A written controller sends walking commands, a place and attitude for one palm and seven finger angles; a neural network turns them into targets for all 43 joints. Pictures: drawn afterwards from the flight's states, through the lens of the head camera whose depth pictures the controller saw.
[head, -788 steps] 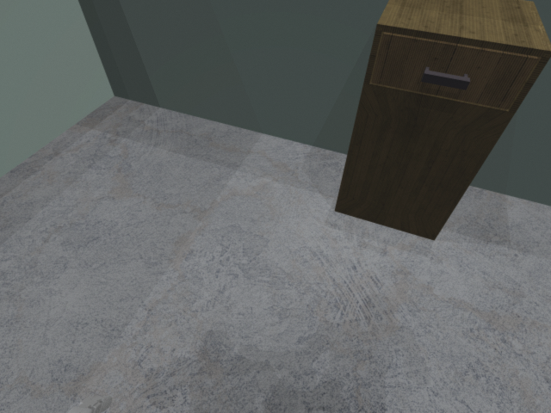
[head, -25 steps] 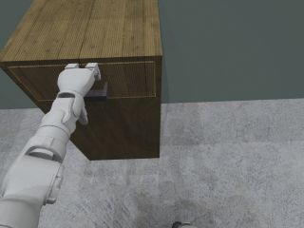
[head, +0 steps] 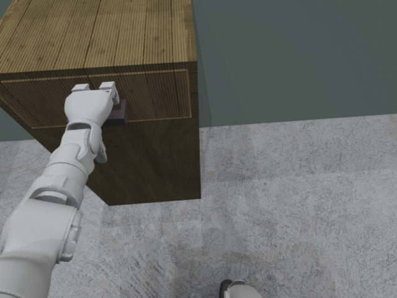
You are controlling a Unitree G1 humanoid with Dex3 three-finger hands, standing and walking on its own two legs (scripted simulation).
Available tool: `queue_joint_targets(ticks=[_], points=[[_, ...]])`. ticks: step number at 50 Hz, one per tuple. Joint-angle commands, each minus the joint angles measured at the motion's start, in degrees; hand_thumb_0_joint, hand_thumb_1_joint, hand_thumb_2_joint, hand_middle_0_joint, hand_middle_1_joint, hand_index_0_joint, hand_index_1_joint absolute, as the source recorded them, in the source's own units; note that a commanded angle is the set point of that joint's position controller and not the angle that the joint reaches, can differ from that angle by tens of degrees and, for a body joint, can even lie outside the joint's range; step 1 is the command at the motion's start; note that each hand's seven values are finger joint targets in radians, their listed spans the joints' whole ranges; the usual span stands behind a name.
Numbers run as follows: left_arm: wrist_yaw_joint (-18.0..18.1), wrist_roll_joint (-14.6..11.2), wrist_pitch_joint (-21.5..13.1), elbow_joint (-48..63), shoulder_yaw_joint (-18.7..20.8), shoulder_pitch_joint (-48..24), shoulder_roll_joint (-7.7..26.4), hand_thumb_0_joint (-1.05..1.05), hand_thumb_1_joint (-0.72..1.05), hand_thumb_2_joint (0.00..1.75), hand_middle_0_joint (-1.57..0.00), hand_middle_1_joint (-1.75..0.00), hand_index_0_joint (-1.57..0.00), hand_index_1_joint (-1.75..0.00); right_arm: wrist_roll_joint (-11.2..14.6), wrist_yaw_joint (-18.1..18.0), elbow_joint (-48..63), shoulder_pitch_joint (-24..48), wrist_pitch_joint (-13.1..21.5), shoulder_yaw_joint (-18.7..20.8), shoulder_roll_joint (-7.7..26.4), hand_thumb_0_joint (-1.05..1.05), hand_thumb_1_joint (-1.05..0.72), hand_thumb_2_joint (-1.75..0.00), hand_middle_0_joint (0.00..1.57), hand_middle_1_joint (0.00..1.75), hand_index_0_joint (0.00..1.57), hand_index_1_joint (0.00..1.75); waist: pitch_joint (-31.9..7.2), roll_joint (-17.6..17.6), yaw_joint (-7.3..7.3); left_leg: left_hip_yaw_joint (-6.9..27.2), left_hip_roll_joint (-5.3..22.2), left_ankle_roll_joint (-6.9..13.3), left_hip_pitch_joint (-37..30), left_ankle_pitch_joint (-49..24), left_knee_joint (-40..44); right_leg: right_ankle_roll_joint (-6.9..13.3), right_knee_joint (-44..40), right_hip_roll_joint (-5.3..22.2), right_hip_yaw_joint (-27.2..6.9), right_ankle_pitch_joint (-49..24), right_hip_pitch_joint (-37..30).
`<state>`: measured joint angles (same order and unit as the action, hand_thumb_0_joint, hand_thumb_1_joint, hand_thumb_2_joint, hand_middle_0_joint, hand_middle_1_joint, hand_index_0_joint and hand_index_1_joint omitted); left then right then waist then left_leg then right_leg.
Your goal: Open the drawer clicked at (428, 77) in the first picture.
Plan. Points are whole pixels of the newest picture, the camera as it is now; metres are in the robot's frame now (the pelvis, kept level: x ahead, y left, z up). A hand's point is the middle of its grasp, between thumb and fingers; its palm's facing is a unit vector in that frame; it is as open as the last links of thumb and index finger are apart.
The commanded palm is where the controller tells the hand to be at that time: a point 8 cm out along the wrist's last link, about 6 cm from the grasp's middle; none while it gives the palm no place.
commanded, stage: lower the fingers behind the handle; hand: left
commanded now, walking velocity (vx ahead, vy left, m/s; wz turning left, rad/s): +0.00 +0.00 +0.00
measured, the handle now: (99, 112) +0.53 +0.22 +0.01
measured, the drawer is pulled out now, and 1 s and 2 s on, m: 0.00 0.00 0.02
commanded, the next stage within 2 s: close the thumb around the handle in 0.84 s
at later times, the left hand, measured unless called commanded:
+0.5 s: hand (100, 132) +0.49 +0.22 -0.01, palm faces -0.07 -0.02 -1.00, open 13.8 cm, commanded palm +0.46 +0.22 +0.05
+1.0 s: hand (101, 132) +0.49 +0.21 -0.01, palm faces -0.05 -0.02 -1.00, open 13.7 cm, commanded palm +0.47 +0.22 +0.05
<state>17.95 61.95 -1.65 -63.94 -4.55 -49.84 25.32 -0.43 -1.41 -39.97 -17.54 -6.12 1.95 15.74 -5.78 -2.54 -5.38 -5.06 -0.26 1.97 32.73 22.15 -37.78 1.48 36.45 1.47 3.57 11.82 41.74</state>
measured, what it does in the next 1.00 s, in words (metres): stands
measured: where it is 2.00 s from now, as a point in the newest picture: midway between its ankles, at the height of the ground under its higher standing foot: outside the picture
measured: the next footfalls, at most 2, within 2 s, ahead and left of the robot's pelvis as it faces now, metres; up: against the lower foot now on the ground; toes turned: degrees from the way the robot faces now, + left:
none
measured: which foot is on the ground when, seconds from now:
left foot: down 0.00-1.00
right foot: down 0.00-1.00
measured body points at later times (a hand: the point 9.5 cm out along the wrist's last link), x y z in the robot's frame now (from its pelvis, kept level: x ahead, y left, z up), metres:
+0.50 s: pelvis +0.00 +0.01 -0.02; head +0.12 +0.00 +0.42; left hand +0.48 +0.21 +0.05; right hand +0.01 -0.27 -0.15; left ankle -0.05 +0.10 -0.72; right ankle +0.05 -0.11 -0.72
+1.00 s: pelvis +0.00 +0.01 -0.02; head +0.12 +0.00 +0.42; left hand +0.48 +0.21 +0.05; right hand +0.03 -0.26 -0.15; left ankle -0.05 +0.10 -0.72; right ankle +0.05 -0.11 -0.72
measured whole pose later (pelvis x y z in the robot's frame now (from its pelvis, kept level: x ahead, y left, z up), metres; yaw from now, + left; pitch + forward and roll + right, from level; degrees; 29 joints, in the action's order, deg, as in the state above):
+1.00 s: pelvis +0.00 +0.01 -0.02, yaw +1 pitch +21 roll -1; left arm 22.5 62.8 -3.5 -63.7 -3.7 -48.9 24.5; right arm -2.1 0.0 -40.7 -17.7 -6.1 2.6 15.4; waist -7.3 -3.0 -5.9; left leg -4.1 -0.4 2.9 41.1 26.0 -45.9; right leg 0.5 42.6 2.1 4.3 14.6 48.9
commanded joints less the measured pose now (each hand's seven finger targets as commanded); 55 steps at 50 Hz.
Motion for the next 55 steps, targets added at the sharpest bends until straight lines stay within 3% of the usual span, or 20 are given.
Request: queue_joint_targets(ticks=[1,5,7,9,12,15,19,28,30,34,37,39,41,43,46,47,49,50,51,55], points=[[1.7,-0.1,-3.1,12.1,4.9,-23.1,15.9,0.00,-0.50,0.30,-0.30,-1.20,-0.30,-1.20,-0.2,-1.0,4.4,-6.5,1.9,3.3,8.9,0.00,-0.90,-0.90,0.20,0.30,0.20,0.30,-23.1,3.7,-0.71,2.9,-1.9,0.7,1.7,-14.2,3.2,0.0,-0.6,-1.8,-4.0,-11.1,-23.5],[4.6,0.9,-6.4,15.3,7.7,-23.3,18.5,0.00,-0.50,0.30,-0.30,-1.20,-0.30,-1.20,-1.2,-0.8,3.6,-7.2,2.5,4.0,8.7,0.00,-0.90,-0.90,0.20,0.30,0.20,0.30,-27.8,-0.6,-0.22,3.4,-2.0,0.4,1.1,-17.0,0.8,0.3,1.9,-1.8,-4.0,-12.8,-21.7],[6.4,1.1,-6.4,14.7,7.4,-23.8,16.9,0.00,-0.50,0.30,-0.30,-1.20,-0.30,-1.20,-1.5,-0.2,2.9,-7.5,2.6,4.3,8.6,0.00,-0.90,-0.90,0.20,0.30,0.20,0.30,-27.4,0.7,-1.13,3.8,-1.7,0.3,1.1,-18.8,-0.4,0.3,2.5,-2.0,-3.4,-13.6,-19.9],[7.6,1.3,-5.1,13.1,7.5,-23.1,17.1,0.00,-0.50,0.30,-0.30,-1.20,-0.30,-1.20,-1.6,0.1,2.2,-7.8,2.4,4.3,8.8,0.00,-0.90,-0.90,0.20,0.30,0.20,0.30,-28.5,-0.7,-0.89,3.8,-1.8,0.1,1.5,-18.8,-1.0,0.3,3.1,-2.1,-3.3,-13.4,-19.1],[8.0,1.0,-2.9,10.3,4.4,-25.5,13.4,0.00,-0.50,0.30,-0.30,-1.20,-0.30,-1.20,-1.5,0.6,1.3,-8.1,2.4,4.4,9.1,0.00,-0.90,-0.90,0.20,0.30,0.20,0.30,-26.7,0.0,-2.84,4.3,-1.6,0.1,1.5,-18.0,-1.4,0.3,2.7,-2.3,-2.8,-11.9,-16.2],[7.0,0.7,-2.1,9.8,4.2,-28.0,14.8,0.00,-0.50,0.30,-0.30,-1.20,-0.30,-1.20,-1.3,0.4,1.0,-8.6,2.3,4.2,9.5,0.00,-0.90,-0.90,0.20,0.30,0.20,0.30,-27.3,0.1,-3.55,4.5,-1.7,0.4,1.8,-16.0,-1.4,0.0,2.5,-2.2,-3.1,-10.5,-16.2],[5.3,0.4,-3.8,9.7,5.6,-25.7,16.2,0.00,-0.50,0.30,-0.30,-1.20,-0.30,-1.20,-1.7,0.1,0.8,-9.4,2.2,4.2,9.5,0.00,-0.90,-0.90,0.20,0.30,0.20,0.30,-29.0,-1.0,-2.48,5.0,-1.5,0.2,1.3,-19.1,-2.6,0.3,4.0,-2.2,-3.0,-12.3,-15.9],[7.5,0.8,-3.9,11.8,4.6,-23.4,12.0,0.00,-0.50,0.30,-0.30,-1.20,-0.30,-1.20,-2.1,1.5,0.8,-10.0,1.4,4.8,9.0,0.00,-0.90,-0.90,0.20,0.30,0.20,0.30,-29.6,-1.6,-2.25,6.6,-0.1,-1.0,-2.1,-27.5,-4.7,0.3,5.7,-2.6,-1.7,-13.9,-11.5],[7.6,0.6,-2.8,10.6,5.0,-23.0,12.5,0.00,-0.50,0.30,-0.30,-1.20,-0.30,-1.20,-2.0,1.6,0.7,-9.5,1.0,4.5,9.2,0.00,-0.90,-0.90,0.20,0.30,0.20,0.30,-27.9,0.3,-2.30,6.3,-0.3,-0.8,-0.5,-24.7,-4.1,0.3,5.4,-2.8,-1.6,-12.8,-12.0],[7.4,0.6,-1.2,9.5,4.3,-23.4,12.6,0.00,-0.50,0.30,-0.30,-1.20,-0.30,-1.20,-1.8,1.5,0.9,-9.0,0.6,4.1,9.2,0.00,-0.90,-0.90,0.20,0.30,0.20,0.30,-26.4,-0.4,-2.20,5.8,-0.7,-0.6,0.7,-22.5,-3.1,0.4,4.8,-2.6,-1.8,-12.4,-13.1],[7.0,0.7,-1.1,10.2,6.1,-23.6,15.1,0.00,-0.50,0.30,-0.30,-1.20,-0.30,-1.20,-1.8,1.2,1.1,-8.8,0.4,3.9,9.5,0.00,-0.90,-0.90,0.20,0.30,0.20,0.30,-27.7,0.5,-1.71,5.9,-0.7,-0.5,0.6,-23.1,-2.9,0.5,5.0,-2.5,-1.9,-13.2,-14.8],[6.6,0.5,-1.1,9.7,4.3,-22.5,12.6,0.00,-0.50,0.30,-0.30,-1.20,-0.30,-1.20,-1.6,1.2,1.4,-8.7,0.4,3.9,9.1,0.00,-0.90,-0.90,0.20,0.30,0.20,0.30,-26.4,0.1,-1.90,5.7,-0.6,-0.5,0.2,-23.5,-2.8,0.4,4.7,-2.5,-1.8,-13.1,-13.9],[6.5,0.7,-1.0,9.2,4.5,-22.7,13.2,0.00,-0.50,0.30,-0.30,-1.20,-0.30,-1.20,-1.5,1.0,1.5,-8.5,0.5,3.8,9.2,0.00,-0.90,-0.90,0.20,0.30,0.20,0.30,-25.5,1.5,-2.12,5.7,-0.6,-0.4,1.0,-21.8,-2.6,0.3,4.6,-2.6,-1.8,-12.1,-13.8],[6.5,0.6,-1.5,10.3,4.8,-23.1,13.3,0.00,-0.50,0.30,-0.30,-1.20,-0.30,-1.20,-1.6,1.0,1.7,-8.7,0.5,3.9,9.2,0.00,-0.90,-0.90,0.20,0.30,0.20,0.30,-26.9,-0.2,-1.80,5.6,-0.6,-0.5,0.0,-22.9,-2.8,0.4,4.7,-2.4,-2.0,-12.8,-14.0],[6.6,0.7,-1.4,9.9,3.3,-24.2,11.8,0.00,-0.50,0.30,-0.30,-1.20,-0.30,-1.20,-1.5,0.9,1.8,-8.5,0.7,3.9,9.1,0.00,-0.90,-0.90,0.20,0.30,0.20,0.30,-24.9,0.3,-2.59,5.7,-0.7,-0.5,0.7,-21.2,-2.8,0.4,4.5,-2.5,-1.8,-11.6,-12.7],[6.7,0.7,-1.6,10.0,4.7,-23.9,13.1,0.00,-0.50,0.30,-0.30,-1.20,-0.30,-1.20,-1.6,0.8,1.6,-8.4,0.7,3.9,9.1,0.00,-0.90,-0.90,0.20,0.30,0.20,0.30,-26.2,0.5,-2.20,5.7,-0.7,-0.5,0.5,-21.8,-3.1,0.5,4.8,-2.5,-1.9,-11.9,-13.3],[6.8,0.9,-1.5,10.9,4.2,-23.2,12.4,0.00,-0.39,0.35,-0.31,-1.21,-0.31,-1.21,-1.7,1.0,1.9,-8.7,0.7,4.0,8.9,0.00,-0.90,-0.90,0.20,0.30,0.20,0.30,-28.1,-1.5,-1.69,5.9,-0.5,-0.9,-1.4,-25.5,-3.4,0.5,5.3,-2.5,-1.8,-13.6,-13.3],[6.8,0.8,-1.6,11.3,3.4,-23.7,11.2,0.00,-0.33,0.37,-0.31,-1.22,-0.31,-1.22,-1.7,1.1,1.8,-8.8,0.7,4.2,8.8,0.00,-0.90,-0.90,0.20,0.30,0.20,0.30,-28.2,-1.3,-2.22,6.1,-0.3,-1.0,-2.1,-25.9,-3.6,0.4,5.2,-2.6,-1.6,-13.6,-12.8],[6.9,0.8,-1.7,11.6,4.5,-23.3,12.3,0.00,-0.28,0.40,-0.32,-1.22,-0.32,-1.22,-1.8,1.1,1.7,-8.9,0.7,4.2,8.9,0.00,-0.90,-0.90,0.20,0.30,0.20,0.30,-28.9,-1.1,-1.63,5.9,-0.5,-1.0,-1.8,-26.3,-3.7,0.4,5.4,-2.6,-1.8,-14.1,-13.7],[6.7,0.4,-1.7,11.7,4.2,-22.3,11.6,0.00,-0.05,0.49,-0.33,-1.25,-0.33,-1.25,-1.8,1.2,1.6,-8.8,0.6,4.2,8.9,0.00,-0.90,-0.90,0.20,0.30,0.20,0.30,-28.0,-0.6,-1.78,6.0,-0.3,-1.0,-1.7,-26.8,-3.7,0.3,5.1,-2.6,-1.8,-14.7,-13.9]])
